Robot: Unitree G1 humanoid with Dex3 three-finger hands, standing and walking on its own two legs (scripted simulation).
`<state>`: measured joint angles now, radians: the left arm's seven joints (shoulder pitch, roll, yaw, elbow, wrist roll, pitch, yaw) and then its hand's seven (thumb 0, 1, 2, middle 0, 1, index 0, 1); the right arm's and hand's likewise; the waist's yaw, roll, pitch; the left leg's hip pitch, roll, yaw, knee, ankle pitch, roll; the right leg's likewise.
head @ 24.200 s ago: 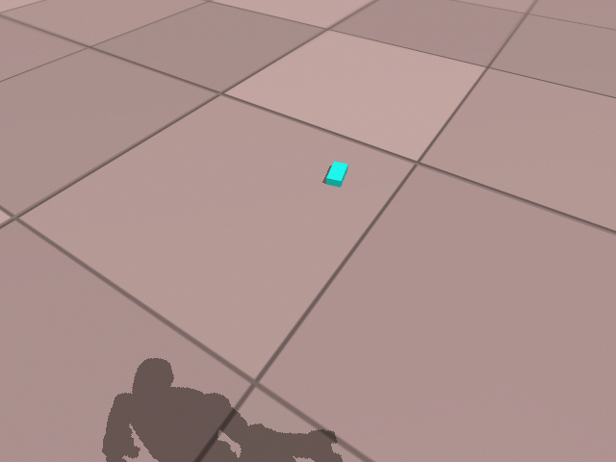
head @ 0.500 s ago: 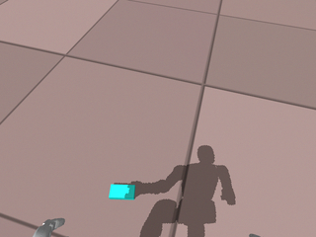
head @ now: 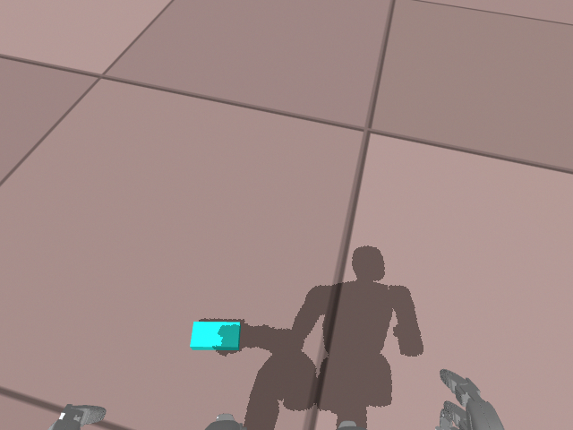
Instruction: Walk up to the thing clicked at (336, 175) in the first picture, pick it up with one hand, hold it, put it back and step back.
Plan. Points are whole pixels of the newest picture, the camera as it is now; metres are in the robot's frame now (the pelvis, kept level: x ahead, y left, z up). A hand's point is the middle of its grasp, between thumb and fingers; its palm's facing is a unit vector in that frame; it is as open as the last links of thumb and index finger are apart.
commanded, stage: rise first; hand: left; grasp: from above
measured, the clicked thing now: (216, 335) +0.46 +0.20 -0.69
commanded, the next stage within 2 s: none
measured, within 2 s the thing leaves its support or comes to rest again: neither
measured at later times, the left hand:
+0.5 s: hand out of the picture +0.15 +0.28 -0.23, palm faces -0.33 -0.75 -0.57, open 14.4 cm
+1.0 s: hand (159, 374) +0.30 +0.29 -0.42, palm faces -0.50 -0.24 -0.83, open 14.2 cm
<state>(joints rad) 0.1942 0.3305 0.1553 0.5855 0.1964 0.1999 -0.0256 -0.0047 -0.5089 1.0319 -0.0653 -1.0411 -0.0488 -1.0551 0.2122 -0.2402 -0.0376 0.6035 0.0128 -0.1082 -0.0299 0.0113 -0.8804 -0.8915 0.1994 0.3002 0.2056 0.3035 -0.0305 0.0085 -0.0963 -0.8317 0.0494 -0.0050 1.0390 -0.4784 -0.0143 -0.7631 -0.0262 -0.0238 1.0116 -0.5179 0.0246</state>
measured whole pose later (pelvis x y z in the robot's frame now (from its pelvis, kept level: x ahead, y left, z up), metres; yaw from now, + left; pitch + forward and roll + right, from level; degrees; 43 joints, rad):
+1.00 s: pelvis -0.09 +0.00 -0.28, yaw -4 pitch +34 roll -5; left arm -0.59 0.62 0.14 1.01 0.95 -0.24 0.12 0.00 -0.57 1.06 -0.08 -1.05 -0.06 -1.06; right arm 0.11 -0.27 -0.05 0.72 -0.04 -0.09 0.07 0.01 -0.88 -0.89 0.20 0.30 0.21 0.30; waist -0.05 0.01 -0.11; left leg -2.07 0.06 -0.10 2.09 -0.63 -0.02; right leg -1.98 0.01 -0.04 2.08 -0.70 0.02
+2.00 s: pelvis -0.09 +0.00 -0.38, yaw -10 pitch +33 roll -9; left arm -0.94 0.87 0.15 1.41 1.30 -0.31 0.35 0.00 -0.53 0.99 -0.07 -1.03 -0.08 -1.01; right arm 0.09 -0.26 0.07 0.75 -0.18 0.01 0.13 0.00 -0.92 -0.90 0.20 0.30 0.21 0.30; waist -0.21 -0.04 0.00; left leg -2.35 0.06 -0.19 2.42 -0.67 -0.02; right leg -2.22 0.04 -0.09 2.35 -0.72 0.05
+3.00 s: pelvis -0.09 +0.00 -0.39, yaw -11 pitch +32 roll -10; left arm -0.98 0.90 0.12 1.49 1.31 -0.29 0.39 0.00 -0.53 1.00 -0.08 -1.04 -0.09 -1.03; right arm 0.11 -0.27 0.14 0.72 -0.19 -0.02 0.14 0.00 -0.92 -0.90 0.20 0.30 0.21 0.30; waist -0.26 -0.06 0.04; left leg -2.37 0.05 -0.22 2.46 -0.66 -0.02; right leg -2.23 0.05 -0.11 2.37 -0.71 0.05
